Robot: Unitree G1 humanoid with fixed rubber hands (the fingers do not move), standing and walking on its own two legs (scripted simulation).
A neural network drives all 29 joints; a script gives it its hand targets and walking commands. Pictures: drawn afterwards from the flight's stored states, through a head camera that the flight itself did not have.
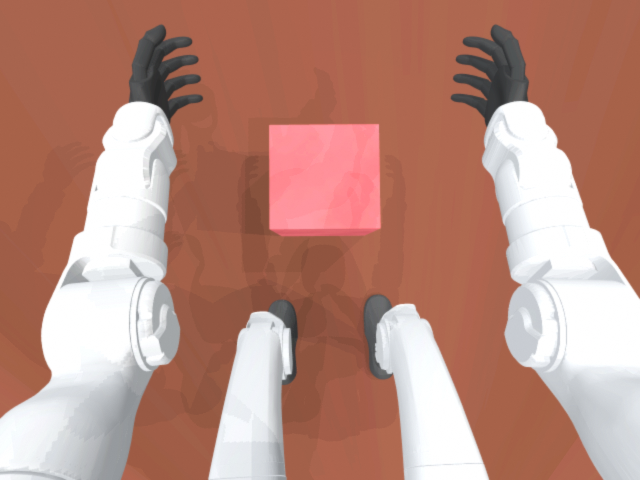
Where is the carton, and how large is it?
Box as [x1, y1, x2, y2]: [269, 124, 380, 235]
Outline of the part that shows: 378,124 269,125 270,229 280,235 364,235 380,227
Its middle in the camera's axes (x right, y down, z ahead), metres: +0.01 -0.12 +0.85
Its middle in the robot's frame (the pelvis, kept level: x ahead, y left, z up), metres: +0.49 +0.00 -0.51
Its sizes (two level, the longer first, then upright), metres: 0.210 0.200 0.250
